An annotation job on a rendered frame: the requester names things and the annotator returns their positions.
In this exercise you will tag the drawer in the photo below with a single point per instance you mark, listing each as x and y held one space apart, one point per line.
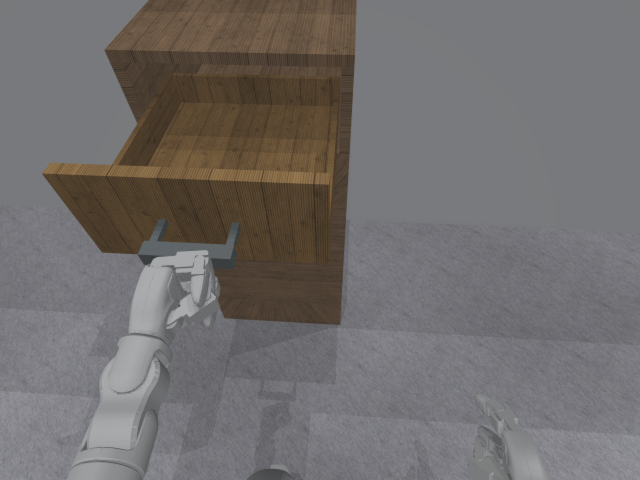
212 149

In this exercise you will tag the handle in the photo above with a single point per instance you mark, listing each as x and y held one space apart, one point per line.
223 256

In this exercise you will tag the robot right hand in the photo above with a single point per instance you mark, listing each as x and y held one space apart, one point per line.
515 456

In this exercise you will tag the cabinet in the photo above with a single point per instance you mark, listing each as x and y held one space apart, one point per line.
254 37

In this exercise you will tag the robot left hand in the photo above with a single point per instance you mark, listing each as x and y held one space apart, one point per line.
159 291

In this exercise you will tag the robot left forearm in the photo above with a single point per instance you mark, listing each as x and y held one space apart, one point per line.
120 438

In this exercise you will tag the left robot shin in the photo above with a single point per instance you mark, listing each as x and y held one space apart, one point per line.
278 466

